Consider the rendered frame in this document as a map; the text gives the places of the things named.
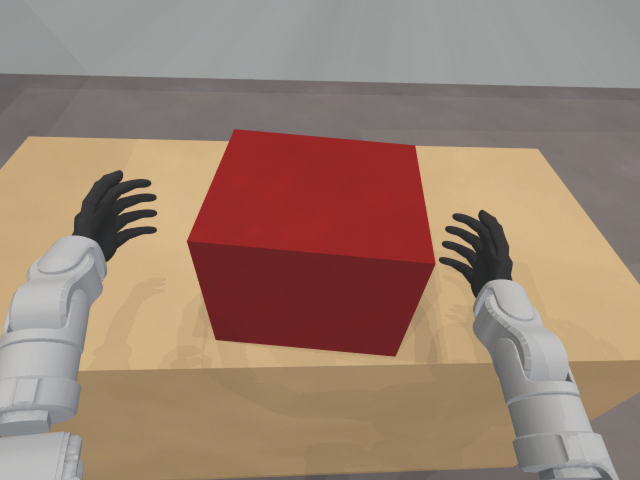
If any robot right hand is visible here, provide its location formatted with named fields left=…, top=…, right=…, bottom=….
left=439, top=210, right=513, bottom=298

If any left robot forearm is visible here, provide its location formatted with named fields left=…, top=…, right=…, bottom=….
left=0, top=235, right=107, bottom=437

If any left robot upper arm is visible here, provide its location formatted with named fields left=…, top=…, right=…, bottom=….
left=0, top=431, right=84, bottom=480

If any robot left hand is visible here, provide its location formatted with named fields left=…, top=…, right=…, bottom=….
left=72, top=170, right=157, bottom=262

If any right robot forearm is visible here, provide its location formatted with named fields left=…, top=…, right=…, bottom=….
left=473, top=279, right=619, bottom=480

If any pedestal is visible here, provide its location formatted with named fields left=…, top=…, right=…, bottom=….
left=0, top=136, right=640, bottom=480

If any carton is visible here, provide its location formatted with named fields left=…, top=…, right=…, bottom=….
left=187, top=129, right=436, bottom=357

